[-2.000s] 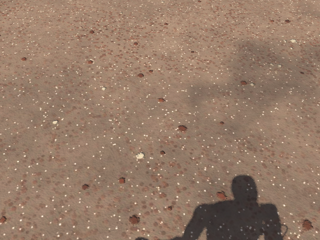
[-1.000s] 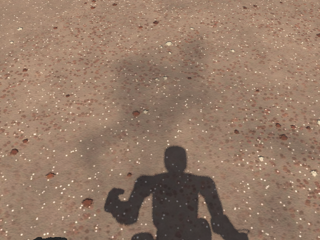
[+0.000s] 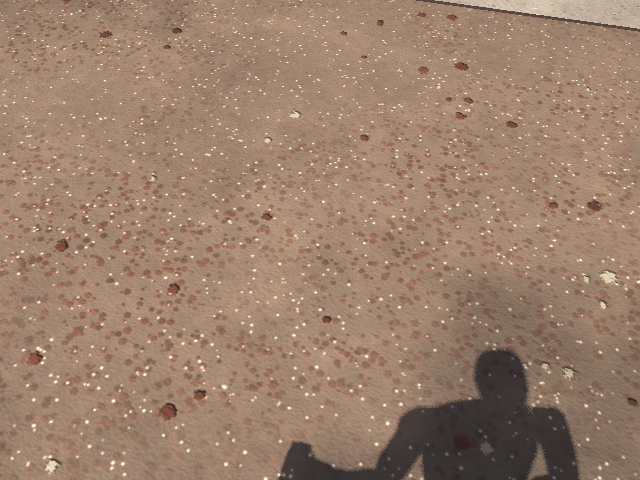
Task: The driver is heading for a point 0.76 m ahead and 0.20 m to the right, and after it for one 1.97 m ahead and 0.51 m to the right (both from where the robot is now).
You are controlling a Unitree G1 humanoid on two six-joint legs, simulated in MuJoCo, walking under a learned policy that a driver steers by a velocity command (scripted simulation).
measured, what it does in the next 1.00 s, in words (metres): walks ahead, turning right: right foot, then left foot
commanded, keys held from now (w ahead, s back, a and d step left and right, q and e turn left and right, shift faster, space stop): w+e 0.66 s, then w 0.34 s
